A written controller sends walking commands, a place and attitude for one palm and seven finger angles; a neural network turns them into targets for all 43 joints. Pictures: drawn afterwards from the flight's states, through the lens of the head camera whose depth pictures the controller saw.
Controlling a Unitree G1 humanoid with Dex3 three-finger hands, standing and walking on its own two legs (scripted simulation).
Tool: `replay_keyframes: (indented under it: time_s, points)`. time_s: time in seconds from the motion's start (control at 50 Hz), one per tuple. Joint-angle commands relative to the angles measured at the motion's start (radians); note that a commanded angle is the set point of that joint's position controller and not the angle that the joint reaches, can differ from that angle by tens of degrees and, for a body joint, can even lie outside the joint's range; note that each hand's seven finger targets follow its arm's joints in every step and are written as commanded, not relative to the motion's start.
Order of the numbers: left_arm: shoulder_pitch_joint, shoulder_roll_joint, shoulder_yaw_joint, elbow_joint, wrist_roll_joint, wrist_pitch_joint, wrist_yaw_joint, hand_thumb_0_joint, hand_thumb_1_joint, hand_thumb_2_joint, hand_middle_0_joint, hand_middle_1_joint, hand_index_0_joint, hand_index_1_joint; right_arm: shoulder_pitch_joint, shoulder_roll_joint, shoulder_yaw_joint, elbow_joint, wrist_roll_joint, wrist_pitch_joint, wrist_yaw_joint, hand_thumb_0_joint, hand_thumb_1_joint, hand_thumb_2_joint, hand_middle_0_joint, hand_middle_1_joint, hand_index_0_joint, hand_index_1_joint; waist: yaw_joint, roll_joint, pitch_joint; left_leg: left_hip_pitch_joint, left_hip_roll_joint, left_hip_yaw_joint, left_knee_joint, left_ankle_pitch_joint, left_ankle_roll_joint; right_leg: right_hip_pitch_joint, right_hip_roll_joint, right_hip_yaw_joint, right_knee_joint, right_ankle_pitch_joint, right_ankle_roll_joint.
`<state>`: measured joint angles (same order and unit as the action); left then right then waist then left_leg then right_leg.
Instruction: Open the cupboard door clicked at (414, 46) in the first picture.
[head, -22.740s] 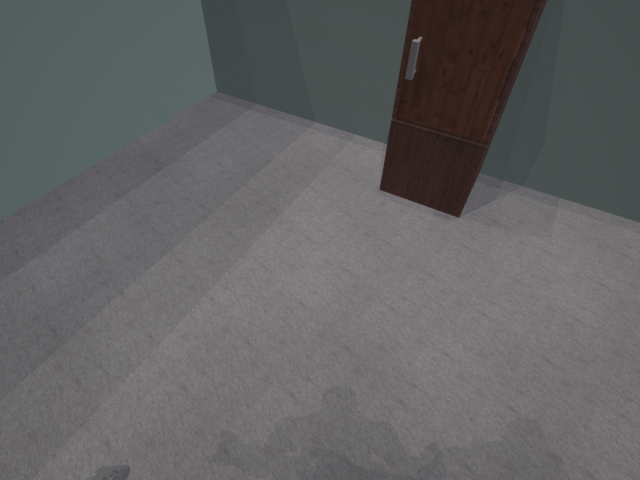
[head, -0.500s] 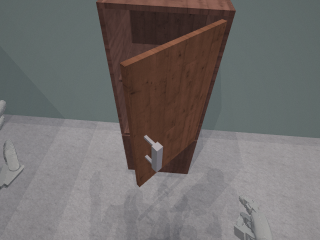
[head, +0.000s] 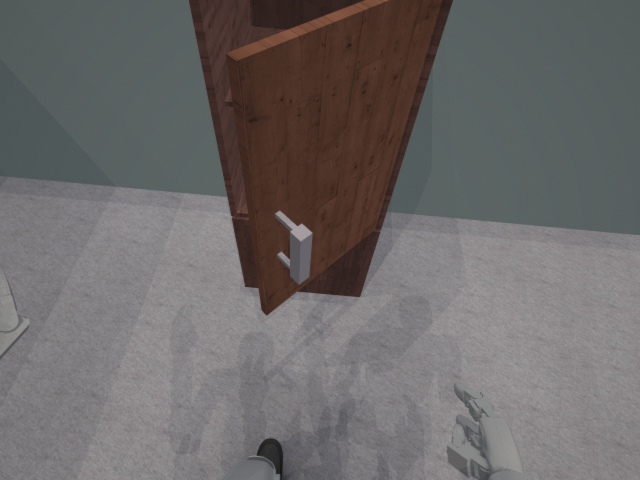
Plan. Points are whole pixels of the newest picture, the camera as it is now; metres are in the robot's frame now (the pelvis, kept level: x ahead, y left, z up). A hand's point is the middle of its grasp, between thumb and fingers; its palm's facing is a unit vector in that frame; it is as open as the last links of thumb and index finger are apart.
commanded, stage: stop stepping back and stand still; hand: left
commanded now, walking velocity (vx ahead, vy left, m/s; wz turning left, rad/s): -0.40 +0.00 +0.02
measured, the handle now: (291, 247) +0.47 +0.09 -0.08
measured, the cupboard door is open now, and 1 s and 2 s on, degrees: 47 47 47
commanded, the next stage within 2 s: let the arm hang, fingers relaxed in 1.42 s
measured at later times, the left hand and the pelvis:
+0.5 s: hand out of the picture +0.07 +0.23 +0.16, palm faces +0.44 -0.79 -0.43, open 7.4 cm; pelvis -0.10 -0.04 +0.01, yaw +1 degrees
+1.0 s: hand out of the picture +0.03 +0.27 +0.16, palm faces +0.46 -0.77 -0.44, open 7.4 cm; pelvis -0.16 -0.01 +0.01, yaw +2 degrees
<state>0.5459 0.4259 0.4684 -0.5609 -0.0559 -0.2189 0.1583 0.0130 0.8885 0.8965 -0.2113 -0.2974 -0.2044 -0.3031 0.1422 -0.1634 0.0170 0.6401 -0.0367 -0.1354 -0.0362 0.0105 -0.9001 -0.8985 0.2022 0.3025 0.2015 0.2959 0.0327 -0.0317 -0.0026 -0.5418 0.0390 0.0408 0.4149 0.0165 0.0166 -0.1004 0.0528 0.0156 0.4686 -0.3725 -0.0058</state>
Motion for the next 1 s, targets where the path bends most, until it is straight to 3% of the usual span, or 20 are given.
replay_keyframes:
  time_s: [0.0, 0.04, 0.06, 0.08, 0.12, 0.16, 0.18, 0.22, 0.26, 0.28, 0.34, 0.38, 0.4, 0.42, 0.48, 0.58, 0.62, 0.66, 0.82, 0.98]
  points:
    - [-0.078, 0.256, 0.13, -0.272, -0.005, -0.099, -0.009, 0.0, 0.9, 0.9, -0.2, -0.3, -0.2, -0.3, -0.06, -0.177, -0.074, -0.125, 0.013, -0.024, -0.02, 0.0, -0.9, -0.9, 0.2, 0.3, 0.2, 0.3, -0.011, 0.104, -0.308, 0.592, 0.098, -0.068, 0.11, 0.364, 0.03, -0.146, -0.064, 0.021, -0.163, 0.496, 0.022]
    - [-0.053, 0.308, 0.187, -0.286, -0.018, -0.104, -0.006, 0.0, 0.9, 0.9, -0.2, -0.3, -0.2, -0.3, -0.092, -0.147, -0.062, -0.172, 0.036, -0.001, -0.029, 0.0, -0.9, -0.9, 0.2, 0.3, 0.2, 0.3, -0.008, -0.099, -0.337, 0.475, 0.012, 0.021, 0.189, 0.142, 0.006, -0.051, -0.15, 0.042, -0.111, 0.974, 0.078]
    - [-0.011, 0.309, 0.214, -0.25, -0.027, -0.102, -0.01, 0.0, 0.9, 0.9, -0.2, -0.3, -0.2, -0.3, -0.121, -0.154, -0.062, -0.196, 0.058, -0.003, -0.033, 0.0, -0.9, -0.9, 0.2, 0.3, 0.2, 0.3, -0.006, -0.217, -0.3, 0.345, -0.046, 0.041, 0.233, -0.112, -0.005, 0.002, -0.192, 0.023, -0.079, 1.23, 0.134]
    - [0.063, 0.299, 0.231, -0.225, -0.026, -0.092, -0.009, 0.0, 0.9, 0.9, -0.2, -0.3, -0.2, -0.3, -0.131, -0.15, -0.055, -0.22, 0.069, 0.001, -0.036, 0.0, -0.9, -0.9, 0.2, 0.3, 0.2, 0.3, -0.001, -0.204, -0.271, 0.235, -0.065, 0.034, 0.26, -0.246, 0.0, 0.054, -0.223, 0.027, -0.023, 1.297, 0.132]
    - [0.199, 0.267, 0.241, -0.181, -0.033, -0.064, -0.013, 0.0, 0.9, 0.9, -0.2, -0.3, -0.2, -0.3, -0.127, -0.137, -0.034, -0.23, 0.056, 0.011, -0.039, 0.0, -0.9, -0.9, 0.2, 0.3, 0.2, 0.3, -0.013, -0.035, -0.217, 0.231, -0.062, 0.021, 0.173, -0.19, 0.016, 0.018, -0.195, 0.035, 0.009, 1.098, 0.065]
    - [0.195, 0.228, 0.203, -0.185, -0.041, -0.04, -0.009, 0.0, 0.9, 0.9, -0.2, -0.3, -0.2, -0.3, -0.083, -0.173, -0.033, -0.197, 0.04, 0.022, -0.049, 0.0, -0.9, -0.9, 0.2, 0.3, 0.2, 0.3, -0.044, 0.184, -0.26, 0.5, -0.003, -0.025, 0.083, 0.325, 0.045, -0.123, -0.094, -0.022, 0.085, 0.801, 0.062]
    - [0.166, 0.214, 0.173, -0.157, -0.039, -0.032, -0.01, 0.0, 0.9, 0.9, -0.2, -0.3, -0.2, -0.3, -0.038, -0.189, -0.037, -0.177, 0.039, 0.018, -0.045, 0.0, -0.9, -0.9, 0.2, 0.3, 0.2, 0.3, -0.053, 0.206, -0.253, 0.577, 0.057, -0.092, 0.072, 0.477, 0.069, -0.204, -0.041, -0.046, 0.13, 0.499, 0.07]
    - [0.108, 0.198, 0.124, -0.137, -0.038, -0.021, -0.009, 0.0, 0.9, 0.9, -0.2, -0.3, -0.2, -0.3, -0.022, -0.192, -0.051, -0.168, 0.026, 0.002, -0.041, 0.0, -0.9, -0.9, 0.2, 0.3, 0.2, 0.3, -0.037, 0.266, -0.201, 0.489, 0.164, -0.217, -0.066, 0.189, 0.106, -0.248, 0.003, -0.018, 0.136, -0.14, 0.062]
    - [0.039, 0.17, 0.086, -0.099, -0.026, -0.004, -0.007, 0.0, 0.9, 0.9, -0.2, -0.3, -0.2, -0.3, -0.053, -0.201, -0.049, -0.168, 0.022, -0.019, -0.05, 0.0, -0.9, -0.9, 0.2, 0.3, 0.2, 0.3, -0.032, 0.215, -0.019, 0.167, 0.193, -0.285, -0.275, -0.423, 0.095, -0.117, 0.016, -0.02, 0.138, -0.185, 0.018]
    - [0.023, 0.17, 0.083, -0.073, -0.016, 0.0, -0.002, 0.0, 0.9, 0.9, -0.2, -0.3, -0.2, -0.3, -0.059, -0.205, -0.051, -0.177, 0.025, -0.017, -0.056, 0.0, -0.9, -0.9, 0.2, 0.3, 0.2, 0.3, -0.031, 0.206, 0.036, 0.073, 0.184, -0.265, -0.303, -0.554, 0.081, -0.07, 0.013, -0.029, 0.088, -0.124, 0.0]
    - [-0.059, 0.204, 0.068, -0.118, 0.003, 0.0, -0.006, 0.0, 0.9, 0.9, -0.2, -0.3, -0.2, -0.3, -0.057, -0.199, -0.064, -0.195, 0.032, -0.004, -0.057, 0.0, -0.9, -0.9, 0.2, 0.3, 0.2, 0.3, -0.045, 0.081, 0.001, 0.116, 0.058, -0.09, -0.115, -0.52, 0.012, -0.107, -0.042, 0.016, -0.137, -0.078, -0.013]
    - [-0.048, 0.206, 0.062, -0.135, 0.016, 0.0, -0.003, 0.0, 0.9, 0.9, -0.2, -0.3, -0.2, -0.3, -0.033, -0.183, -0.083, -0.178, 0.037, -0.003, -0.053, 0.0, -0.9, -0.9, 0.2, 0.3, 0.2, 0.3, -0.032, -0.17, 0.0, 0.325, -0.094, -0.006, 0.431, -0.383, -0.048, -0.52, -0.286, 0.339, -0.431, -0.494, -0.108]
    - [-0.062, 0.185, 0.044, -0.136, 0.026, 0.001, -0.001, 0.0, 0.9, 0.9, -0.2, -0.3, -0.2, -0.3, -0.028, -0.19, -0.086, -0.159, 0.027, -0.002, -0.052, 0.0, -0.9, -0.9, 0.2, 0.3, 0.2, 0.3, -0.028, -0.167, 0.047, 0.24, -0.089, -0.042, 0.642, -0.393, -0.044, -0.571, -0.342, 0.376, -0.431, -0.459, -0.142]
    - [-0.07, 0.168, 0.037, -0.127, 0.031, -0.003, -0.003, 0.0, 0.9, 0.9, -0.2, -0.3, -0.2, -0.3, -0.006, -0.183, -0.079, -0.141, 0.023, -0.004, -0.049, 0.0, -0.9, -0.9, 0.2, 0.3, 0.2, 0.3, -0.046, -0.102, 0.041, 0.163, -0.072, -0.057, 0.707, -0.362, -0.039, -0.518, -0.323, 0.317, -0.382, -0.352, -0.121]
    - [-0.15, 0.187, 0.049, -0.12, 0.035, -0.026, 0.018, 0.0, 0.9, 0.9, -0.2, -0.3, -0.2, -0.3, -0.03, -0.146, -0.046, -0.139, 0.029, -0.023, -0.065, 0.0, -0.9, -0.9, 0.2, 0.3, 0.2, 0.3, -0.049, 0.025, -0.005, 0.139, -0.012, -0.03, 0.422, -0.342, -0.022, -0.267, -0.252, 0.176, -0.26, -0.056, -0.108]
    - [-0.148, 0.163, 0.046, -0.099, 0.042, -0.045, 0.039, 0.0, 0.9, 0.9, -0.2, -0.3, -0.2, -0.3, 0.017, -0.166, -0.049, -0.122, 0.03, -0.072, -0.073, 0.0, -0.9, -0.9, 0.2, 0.3, 0.2, 0.3, -0.031, 0.095, -0.06, 0.338, -0.011, -0.034, -0.06, -0.295, 0.031, -0.086, -0.195, 0.17, -0.143, 0.154, -0.039]
    - [-0.096, 0.17, 0.063, -0.115, 0.035, -0.055, 0.038, 0.0, 0.9, 0.9, -0.2, -0.3, -0.2, -0.3, 0.015, -0.187, -0.059, -0.141, 0.039, -0.065, -0.061, 0.0, -0.9, -0.9, 0.2, 0.3, 0.2, 0.3, -0.025, 0.136, -0.125, 0.406, 0.08, -0.12, -0.017, -0.031, 0.057, -0.054, -0.12, 0.097, -0.028, 0.375, 0.022]
    - [0.004, 0.181, 0.09, -0.072, 0.03, -0.044, 0.032, 0.0, 0.9, 0.9, -0.2, -0.3, -0.2, -0.3, 0.032, -0.164, -0.052, -0.137, 0.04, -0.05, -0.05, 0.0, -0.9, -0.9, 0.2, 0.3, 0.2, 0.3, -0.048, 0.125, -0.197, 0.41, 0.07, -0.074, 0.069, 0.22, 0.036, 0.014, -0.105, 0.045, 0.042, 0.606, 0.008]
    - [0.02, 0.147, 0.067, -0.044, 0.01, -0.037, 0.008, 0.0, 0.9, 0.9, -0.2, -0.3, -0.2, -0.3, -0.009, -0.173, -0.047, -0.158, 0.041, -0.029, -0.033, 0.0, -0.9, -0.9, 0.2, 0.3, 0.2, 0.3, -0.043, 0.032, -0.024, 0.211, 0.047, -0.098, -0.034, -0.212, 0.014, -0.04, -0.105, 0.078, -0.078, 0.258, -0.009]
    - [-0.105, 0.137, 0.039, -0.085, 0.031, -0.047, 0.009, 0.0, 0.9, 0.9, -0.2, -0.3, -0.2, -0.3, -0.009, -0.17, -0.043, -0.16, 0.031, -0.042, -0.045, 0.0, -0.9, -0.9, 0.2, 0.3, 0.2, 0.3, -0.038, 0.144, -0.022, 0.187, 0.058, -0.114, -0.125, -0.393, 0.026, -0.038, -0.079, 0.058, -0.09, 0.138, 0.003]
